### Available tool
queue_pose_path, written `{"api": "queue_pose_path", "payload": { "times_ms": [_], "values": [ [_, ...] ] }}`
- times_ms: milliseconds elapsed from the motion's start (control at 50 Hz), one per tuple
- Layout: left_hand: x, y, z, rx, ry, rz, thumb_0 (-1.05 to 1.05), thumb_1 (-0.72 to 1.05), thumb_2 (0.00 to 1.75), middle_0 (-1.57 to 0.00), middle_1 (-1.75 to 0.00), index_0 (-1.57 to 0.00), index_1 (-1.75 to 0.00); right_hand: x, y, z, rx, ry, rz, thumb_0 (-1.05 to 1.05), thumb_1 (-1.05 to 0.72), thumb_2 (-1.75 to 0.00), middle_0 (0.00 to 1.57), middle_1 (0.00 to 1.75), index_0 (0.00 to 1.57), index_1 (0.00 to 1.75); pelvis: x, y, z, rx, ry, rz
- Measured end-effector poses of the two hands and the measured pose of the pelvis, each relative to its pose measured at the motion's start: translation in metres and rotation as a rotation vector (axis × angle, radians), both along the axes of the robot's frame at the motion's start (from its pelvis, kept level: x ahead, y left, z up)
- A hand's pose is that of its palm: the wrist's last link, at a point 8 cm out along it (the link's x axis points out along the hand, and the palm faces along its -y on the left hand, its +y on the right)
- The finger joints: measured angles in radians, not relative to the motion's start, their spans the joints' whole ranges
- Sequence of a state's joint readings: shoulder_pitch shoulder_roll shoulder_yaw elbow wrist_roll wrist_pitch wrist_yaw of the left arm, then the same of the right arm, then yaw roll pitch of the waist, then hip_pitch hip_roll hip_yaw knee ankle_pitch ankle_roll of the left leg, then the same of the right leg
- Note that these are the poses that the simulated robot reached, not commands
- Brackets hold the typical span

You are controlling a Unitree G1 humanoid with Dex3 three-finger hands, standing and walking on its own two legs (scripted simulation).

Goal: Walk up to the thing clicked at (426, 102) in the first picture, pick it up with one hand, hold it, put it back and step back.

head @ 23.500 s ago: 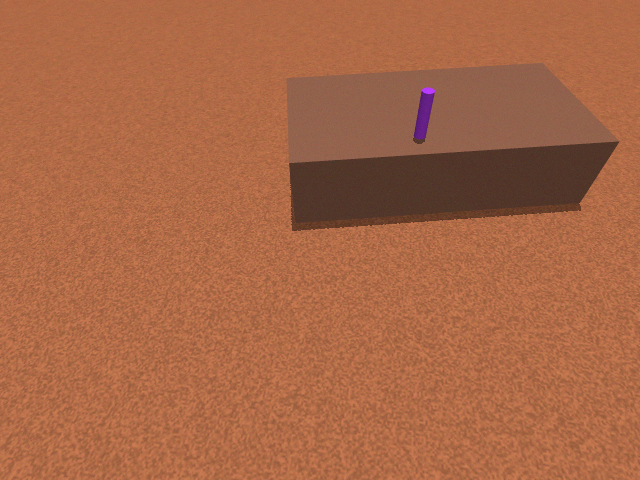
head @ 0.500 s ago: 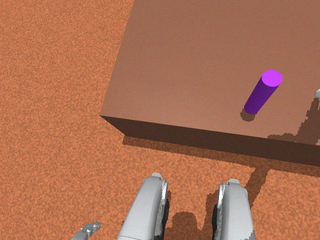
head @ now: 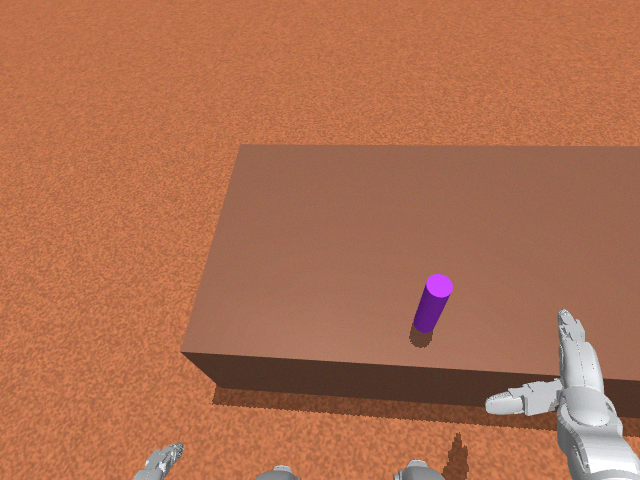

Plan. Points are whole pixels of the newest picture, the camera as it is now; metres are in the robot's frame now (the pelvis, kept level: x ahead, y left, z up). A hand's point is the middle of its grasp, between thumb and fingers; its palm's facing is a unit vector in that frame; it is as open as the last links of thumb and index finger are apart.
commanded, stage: home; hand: right
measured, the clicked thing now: (431, 306) +0.47 -0.15 -0.29
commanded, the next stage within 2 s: none
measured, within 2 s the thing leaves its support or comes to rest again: neither
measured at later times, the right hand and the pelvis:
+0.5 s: hand (505, 479) +0.16 -0.17 -0.05, palm faces +0.17 +0.95 -0.27, open 17.5 cm; pelvis -0.01 +0.02 +0.01, yaw -2 degrees
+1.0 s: hand (504, 475) +0.16 -0.17 -0.05, palm faces +0.14 +0.95 -0.28, open 17.4 cm; pelvis -0.01 +0.02 +0.01, yaw -1 degrees
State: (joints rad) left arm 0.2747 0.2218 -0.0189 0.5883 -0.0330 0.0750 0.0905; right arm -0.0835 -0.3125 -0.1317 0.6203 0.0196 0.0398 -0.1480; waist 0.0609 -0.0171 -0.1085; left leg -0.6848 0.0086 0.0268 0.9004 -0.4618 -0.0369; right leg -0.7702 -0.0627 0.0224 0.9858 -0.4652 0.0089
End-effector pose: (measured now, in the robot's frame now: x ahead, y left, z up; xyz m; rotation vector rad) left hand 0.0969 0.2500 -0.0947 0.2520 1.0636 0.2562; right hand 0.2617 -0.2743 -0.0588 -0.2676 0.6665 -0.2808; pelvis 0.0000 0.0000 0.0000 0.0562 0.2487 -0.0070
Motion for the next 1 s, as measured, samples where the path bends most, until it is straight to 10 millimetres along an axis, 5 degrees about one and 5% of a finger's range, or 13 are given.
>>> {"api": "queue_pose_path", "payload": {
  "times_ms": [240, 360, 760, 1000],
  "values": [
    [0.063, -0.015, 0.027, -0.049, -0.241, -0.055, 0.01, 0.9, 0.9, -0.21, -0.29, -0.2, -0.3, -0.099, 0.054, 0.025, 0.087, 0.067, 0.023, -0.01, 0.53, -0.06, 0.06, 0.06, 0.07, 0.06, 0.005, 0.009, 0.015, -0.026, -0.1, -0.009],
    [0.077, -0.011, 0.039, -0.022, -0.324, -0.095, 0.01, 0.9, 0.9, -0.21, -0.29, -0.2, -0.3, -0.127, 0.062, 0.031, 0.095, 0.076, -0.013, -0.01, 0.54, -0.06, 0.06, 0.06, 0.07, 0.06, 0.0, 0.017, 0.014, -0.031, -0.121, -0.024],
    [0.042, 0.009, 0.032, 0.016, -0.313, -0.065, 0.01, 0.9, 0.9, -0.2, -0.3, -0.2, -0.31, -0.125, 0.069, 0.033, 0.072, 0.072, 0.006, -0.01, 0.55, -0.05, 0.06, 0.06, 0.06, 0.05, -0.007, 0.023, 0.01, -0.037, -0.129, -0.015],
    [0.046, 0.003, 0.034, 0.018, -0.34, -0.071, 0.01, 0.9, 0.9, -0.21, -0.3, -0.2, -0.31, -0.124, 0.063, 0.034, 0.067, 0.067, 0.01, -0.01, 0.54, -0.05, 0.06, 0.06, 0.06, 0.05, -0.008, 0.017, 0.01, -0.032, -0.133, -0.01]
  ]
}}
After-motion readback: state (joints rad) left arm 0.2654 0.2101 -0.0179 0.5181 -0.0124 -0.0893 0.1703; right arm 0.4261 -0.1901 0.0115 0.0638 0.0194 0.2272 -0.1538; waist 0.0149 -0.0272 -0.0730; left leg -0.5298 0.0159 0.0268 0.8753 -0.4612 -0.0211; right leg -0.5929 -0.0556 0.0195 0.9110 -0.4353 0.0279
